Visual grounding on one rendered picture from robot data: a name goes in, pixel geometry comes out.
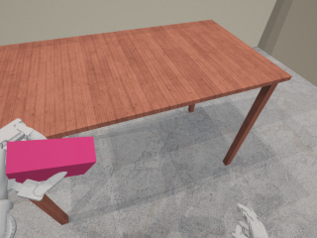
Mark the robot right hand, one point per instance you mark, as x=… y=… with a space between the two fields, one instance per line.
x=255 y=229

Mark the robot left forearm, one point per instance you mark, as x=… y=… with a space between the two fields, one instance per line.
x=8 y=224

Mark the sponge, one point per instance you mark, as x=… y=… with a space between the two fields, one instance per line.
x=41 y=159

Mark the robot left hand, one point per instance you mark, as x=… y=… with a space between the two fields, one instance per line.
x=29 y=189

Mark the table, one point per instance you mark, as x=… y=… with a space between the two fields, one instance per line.
x=66 y=86

